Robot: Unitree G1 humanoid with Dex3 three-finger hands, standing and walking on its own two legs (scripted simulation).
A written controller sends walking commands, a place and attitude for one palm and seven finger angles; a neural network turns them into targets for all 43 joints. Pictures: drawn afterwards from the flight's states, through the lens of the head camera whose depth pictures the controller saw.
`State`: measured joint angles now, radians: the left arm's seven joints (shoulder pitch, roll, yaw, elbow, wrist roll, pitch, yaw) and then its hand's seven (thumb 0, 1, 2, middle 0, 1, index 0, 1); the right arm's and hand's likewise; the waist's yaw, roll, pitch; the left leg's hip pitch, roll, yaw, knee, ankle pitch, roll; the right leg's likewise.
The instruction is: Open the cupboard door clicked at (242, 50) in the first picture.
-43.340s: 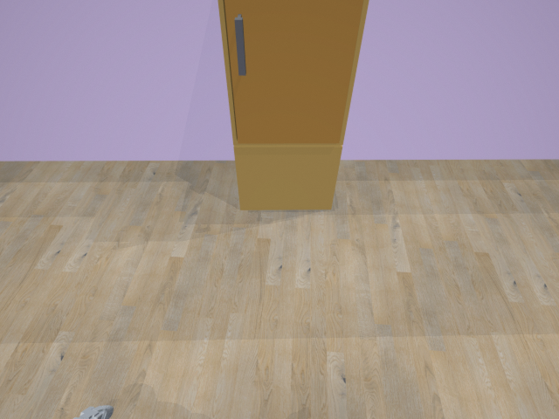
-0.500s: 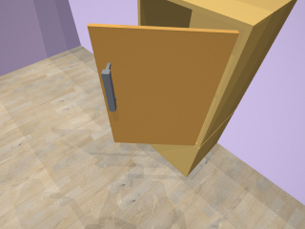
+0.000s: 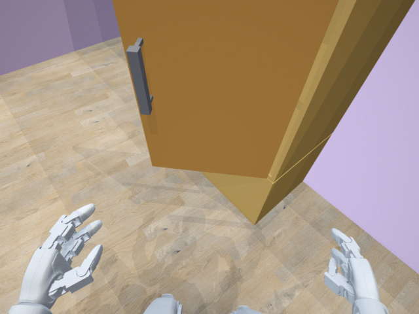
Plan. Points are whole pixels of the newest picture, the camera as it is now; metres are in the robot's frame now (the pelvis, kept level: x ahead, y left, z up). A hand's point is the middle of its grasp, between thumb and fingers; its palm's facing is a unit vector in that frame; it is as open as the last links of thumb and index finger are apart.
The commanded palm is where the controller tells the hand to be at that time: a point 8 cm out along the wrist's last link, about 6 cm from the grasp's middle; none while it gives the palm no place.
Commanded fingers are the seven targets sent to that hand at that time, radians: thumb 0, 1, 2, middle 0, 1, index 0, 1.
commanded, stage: raise the hand with hooked fingers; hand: left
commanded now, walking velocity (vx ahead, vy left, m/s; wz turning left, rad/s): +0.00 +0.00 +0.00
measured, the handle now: (143, 78) +0.58 +0.20 +0.11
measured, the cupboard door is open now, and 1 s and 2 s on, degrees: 43 43 43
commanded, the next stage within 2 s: move the hooked fingers beside the handle in 1.70 s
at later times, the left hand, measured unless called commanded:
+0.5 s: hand (56, 223) +0.24 +0.27 +0.07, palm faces +0.04 -1.00 -0.05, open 11.5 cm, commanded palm +0.21 +0.31 +0.07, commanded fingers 0.00 -0.17 0.44 -0.28 -0.99 -0.28 -0.99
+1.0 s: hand (20, 193) +0.27 +0.33 +0.11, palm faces +0.01 -1.00 -0.03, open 13.9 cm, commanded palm +0.25 +0.37 +0.12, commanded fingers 0.00 -0.50 0.30 -0.30 -1.20 -0.30 -1.20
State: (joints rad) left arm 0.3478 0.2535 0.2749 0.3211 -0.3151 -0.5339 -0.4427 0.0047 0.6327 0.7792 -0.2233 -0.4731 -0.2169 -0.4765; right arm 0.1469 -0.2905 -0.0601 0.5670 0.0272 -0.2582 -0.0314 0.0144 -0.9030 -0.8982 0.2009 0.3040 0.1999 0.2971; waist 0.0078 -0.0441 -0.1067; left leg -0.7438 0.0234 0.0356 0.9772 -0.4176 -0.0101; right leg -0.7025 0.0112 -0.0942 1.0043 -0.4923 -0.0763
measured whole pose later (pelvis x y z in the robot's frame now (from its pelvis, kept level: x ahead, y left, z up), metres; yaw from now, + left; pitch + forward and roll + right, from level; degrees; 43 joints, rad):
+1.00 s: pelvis +0.00 +0.06 +0.03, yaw +0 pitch +6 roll -3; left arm 0.03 0.40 0.36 0.27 -0.34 -0.17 -0.46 -0.01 -0.46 0.31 -0.30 -1.17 -0.29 -1.18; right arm 0.24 -0.25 0.07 0.55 0.04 -0.24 -0.09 0.02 -0.90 -0.90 0.20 0.30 0.20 0.30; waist 0.03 0.02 -0.06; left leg -0.56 -0.01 0.04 0.82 -0.37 0.07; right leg -0.47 -0.01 -0.09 0.76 -0.38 0.00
